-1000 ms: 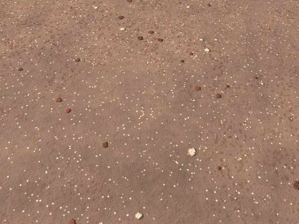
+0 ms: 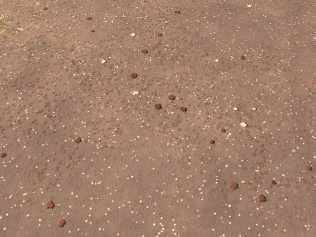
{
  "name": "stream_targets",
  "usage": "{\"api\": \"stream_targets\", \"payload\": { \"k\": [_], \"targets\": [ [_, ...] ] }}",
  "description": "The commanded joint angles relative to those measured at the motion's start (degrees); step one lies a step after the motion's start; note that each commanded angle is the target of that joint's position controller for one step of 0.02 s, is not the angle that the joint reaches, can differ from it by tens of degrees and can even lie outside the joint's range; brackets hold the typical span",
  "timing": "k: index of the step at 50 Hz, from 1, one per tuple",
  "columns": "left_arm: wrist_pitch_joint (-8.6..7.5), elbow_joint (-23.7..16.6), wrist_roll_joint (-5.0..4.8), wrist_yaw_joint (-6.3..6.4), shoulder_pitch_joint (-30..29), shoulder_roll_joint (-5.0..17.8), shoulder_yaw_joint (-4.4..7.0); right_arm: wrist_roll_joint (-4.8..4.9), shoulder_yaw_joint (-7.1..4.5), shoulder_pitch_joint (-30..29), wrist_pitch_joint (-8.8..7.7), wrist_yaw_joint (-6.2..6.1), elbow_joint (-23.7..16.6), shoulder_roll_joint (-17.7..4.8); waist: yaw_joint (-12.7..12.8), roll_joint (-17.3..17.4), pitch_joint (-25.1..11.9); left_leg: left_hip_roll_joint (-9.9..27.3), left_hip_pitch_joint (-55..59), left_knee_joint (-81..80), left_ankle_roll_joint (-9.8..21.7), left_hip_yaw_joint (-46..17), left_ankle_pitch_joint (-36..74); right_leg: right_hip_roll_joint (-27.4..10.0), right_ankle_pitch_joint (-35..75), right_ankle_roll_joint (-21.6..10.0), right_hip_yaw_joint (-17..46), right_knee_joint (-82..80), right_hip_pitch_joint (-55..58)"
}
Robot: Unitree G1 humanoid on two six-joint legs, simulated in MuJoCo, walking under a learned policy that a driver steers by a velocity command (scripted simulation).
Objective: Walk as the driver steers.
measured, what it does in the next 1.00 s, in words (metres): walks ahead, turning right: right foot, then left foot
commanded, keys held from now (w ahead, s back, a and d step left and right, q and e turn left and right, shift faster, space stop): w+e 0.54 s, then e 0.06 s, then no key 0.40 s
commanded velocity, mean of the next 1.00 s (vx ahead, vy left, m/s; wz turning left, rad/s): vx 0.37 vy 0.00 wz -0.44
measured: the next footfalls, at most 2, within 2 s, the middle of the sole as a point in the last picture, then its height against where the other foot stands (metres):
right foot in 0.40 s outside the picture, level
left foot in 0.84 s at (182, 206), level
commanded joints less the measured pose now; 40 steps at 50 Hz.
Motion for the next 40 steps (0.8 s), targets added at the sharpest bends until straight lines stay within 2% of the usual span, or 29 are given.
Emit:
{"api": "stream_targets", "payload": {
  "k": [1, 2, 5, 8, 10, 13, 15, 17, 18, 19, 20, 21, 22, 23, 24, 25, 26, 27, 30, 32, 34, 37, 40],
  "targets": [
    [0.45, -5.28, -0.05, -0.14, -1.07, 3.62, 1.52, -0.31, -1.76, 2.89, -0.76, -0.12, -0.58, -5.48, -1.54, 9.54, -1.9, 15.48, 12.72, -16.83, 9.32, -14.93, 3.3, -6.13, 5.86, 0.56, 2.75, 1.76, -13.8],
    [1.0, -5.66, -0.03, -0.21, -1.28, 2.65, 1.42, -0.29, -2.0, 2.59, -1.12, -0.17, -0.09, -5.96, -1.0, 8.76, -1.21, 15.5, 11.32, -18.04, 9.71, -12.49, 6.0, -6.37, 7.02, 0.9, 2.57, 1.21, -13.65],
    [1.8, -7.37, 0.47, -0.2, -4.02, 2.05, 1.46, -0.46, -2.74, 3.14, -1.49, -0.65, 1.55, -7.7, -0.75, 6.34, 0.38, 15.79, 11.39, -19.59, 10.19, -6.51, 11.68, -6.63, 12.94, 1.83, 3.22, -3.59, -16.57],
    [1.48, -8.69, 0.45, -1.13, -8.01, 1.31, 1.12, -0.39, -3.09, 3.84, -0.99, -1.19, 2.67, -9.06, -1.93, 5.73, 1.31, 14.55, 12.98, -19.81, 8.99, -0.52, 13.37, -6.2, 21.4, 1.53, 1.66, -13.14, -16.18],
    [1.21, -10.17, 0.6, -1.94, -12.45, 0.67, 0.73, -0.1, -3.34, 5.09, -0.56, -1.44, 3.35, -10.2, -3.67, 5.05, 2.49, 14.6, 14.08, -19.67, 8.35, 2.28, 13.29, -5.65, 24.73, 0.93, -0.63, -19.2, -15.14],
    [1.25, -12.69, 0.54, -2.89, -17.53, 0.7, 0.53, 0.67, -3.85, 7.57, 0.37, -1.53, 4.66, -11.76, -5.46, 4.79, 4.2, 16.16, 18.71, -18.64, 7.61, 4.32, 13.28, -5.08, 22.92, -0.39, -3.0, -24.74, -15.75],
    [1.37, -14.23, 0.54, -3.4, -19.29, 1.39, 0.72, 1.32, -4.2, 8.37, 1.17, -1.5, 5.39, -12.68, -5.5, 5.21, 4.73, 17.27, 22.42, -16.32, 6.7, 5.4, 16.71, -4.31, 18.71, -1.84, -4.54, -26.96, -15.85],
    [1.6, -14.94, 0.7, -3.64, -17.81, 2.85, 1.47, 1.84, -4.65, 7.66, 1.89, -1.69, 5.43, -14.26, -3.52, 6.87, 2.68, 17.38, 24.43, -10.15, 5.45, 7.32, 32.69, -1.34, 12.85, -3.99, -7.62, -28.09, -10.72],
    [1.8, -14.41, 0.76, -3.54, -14.16, 4.22, 2.3, 2.13, -4.88, 7.19, 2.3, -1.85, 5.31, -15.09, -1.12, 7.81, -0.05, 16.86, 24.55, -3.84, 4.73, 8.41, 42.62, 1.15, 10.34, -5.3, -9.51, -28.46, -5.04],
    [1.89, -12.35, 0.59, -3.22, -5.92, 6.48, 3.79, 2.42, -4.77, 6.18, 2.77, -1.99, 5.11, -15.01, 3.77, 6.92, -4.27, 14.89, 21.99, 7.25, 3.28, 10.31, 47.2, 4.26, 12.86, -7.17, -10.93, -32.2, 6.09],
    [2.32, -9.58, 0.5, -2.2, 4.19, 10.79, 5.95, 1.61, -3.99, 6.98, 2.57, -2.22, 4.59, -13.16, 8.08, 3.44, -9.68, 12.58, 10.44, 22.9, 0.72, 10.69, 36.99, 3.31, 15.58, -9.72, -5.66, -33.62, 23.79],
    [2.25, -9.48, -0.02, -1.34, 4.0, 18.08, 7.06, -1.2, -1.35, 11.0, 1.42, -1.67, 1.33, -4.58, 2.24, -13.39, -11.99, 2.46, -16.15, 44.22, -3.22, 8.74, -15.42, -12.02, 11.66, -18.6, 24.25, -37.69, 41.79],
    [1.03, -11.94, 0.56, -1.81, 5.31, 15.72, 5.88, 0.55, -1.1, 8.09, -1.02, -0.93, 0.13, -7.06, 4.59, -9.56, -22.99, -1.96, -24.01, 53.75, -3.18, -6.57, -24.86, -18.67, 2.87, -24.68, 46.33, -47.84, 47.62],
    [0.13, -11.22, 1.0, -2.19, 3.93, 11.54, 4.71, 2.89, -2.09, 1.91, -2.2, -0.4, -1.49, -10.75, 6.07, -4.51, -16.1, 1.15, -29.5, 53.67, -1.87, -8.68, -19.35, -17.06, 5.65, -20.98, 38.64, -49.22, 44.42],
    [-0.32, -11.18, 0.74, -2.13, 1.37, 9.68, 4.15, 2.59, -1.65, 0.68, -2.83, -0.49, -1.85, -9.96, 4.12, -2.15, -10.64, 3.56, -28.58, 48.98, -0.75, -8.26, -14.41, -14.51, 9.96, -18.74, 30.72, -48.6, 36.65],
    [-0.36, -11.85, 0.81, -2.0, -2.97, 7.77, 3.51, 1.07, -1.78, 0.75, -2.88, -0.99, -1.03, -9.86, 1.41, 1.19, -7.14, 5.59, -24.64, 43.89, -0.84, -8.25, -11.17, -12.11, 15.76, -16.76, 24.92, -48.65, 28.31],
    [-0.39, -12.89, 1.37, -1.79, -5.8, 6.03, 2.84, 0.25, -2.3, 1.69, -2.31, -1.13, -0.63, -10.64, -0.74, 0.67, -5.71, 6.8, -20.15, 40.42, -1.01, -8.57, -9.16, -10.42, 21.49, -15.97, 21.04, -49.67, 22.28],
    [-0.42, -13.52, 1.74, -1.62, -6.82, 5.93, 2.71, 0.1, -2.49, 2.47, -1.53, -0.96, -0.66, -10.61, -1.93, -0.01, -5.2, 6.92, -17.35, 38.46, -1.46, -8.56, -8.09, -9.67, 23.94, -16.04, 19.93, -50.92, 18.72],
    [-0.51, -13.18, 1.69, -0.49, -6.8, 8.3, 3.34, -0.84, -2.02, 1.36, 0.13, -1.38, -1.24, -8.26, -3.01, 1.21, -2.91, 4.95, -14.63, 30.75, -4.34, -6.27, -5.49, -7.8, 43.44, -15.85, 13.23, -50.5, 11.68],
    [0.07, -12.32, 1.39, 0.41, -6.16, 8.69, 3.48, -0.96, -1.21, -1.07, 0.53, -1.35, -1.57, -6.32, -2.26, -0.04, -2.86, 3.26, -12.55, 22.14, -5.26, -4.91, 1.73, -5.03, 48.04, -13.42, 7.97, -48.95, 9.72],
    [0.81, -11.35, 1.05, 1.0, -4.61, 8.1, 3.31, -0.59, -0.62, -4.12, 0.51, -0.81, -1.82, -5.3, -0.37, -2.01, -4.12, 1.37, -8.9, 13.76, -5.05, -4.19, 10.95, -3.16, 46.45, -10.9, 5.64, -47.55, 9.45],
    [1.43, -9.73, 1.15, 1.33, -2.32, 7.39, 2.89, -0.04, -0.64, -7.42, 0.45, 0.1, -2.6, -6.03, 1.56, -3.23, -4.75, 0.15, -6.78, 7.23, -4.15, -5.07, 16.39, -4.67, 40.32, -9.61, 8.07, -45.8, 12.43],
    [1.54, -8.95, 1.48, 1.35, -2.66, 6.58, 2.53, -0.66, -1.49, -7.13, -0.03, 0.56, -2.94, -8.26, 0.95, -3.73, -4.43, 0.34, -6.47, 2.84, -1.64, -6.37, 12.15, -7.13, 38.73, -9.01, 12.24, -40.75, 17.28]
  ]
}}
Velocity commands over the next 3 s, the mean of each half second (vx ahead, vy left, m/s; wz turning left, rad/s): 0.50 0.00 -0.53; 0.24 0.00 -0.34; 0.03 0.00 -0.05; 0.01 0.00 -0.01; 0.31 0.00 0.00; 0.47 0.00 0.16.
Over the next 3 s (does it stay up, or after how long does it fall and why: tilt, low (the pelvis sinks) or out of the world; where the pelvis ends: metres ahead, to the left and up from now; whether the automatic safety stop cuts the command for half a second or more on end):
stays up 0.85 -0.39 0.01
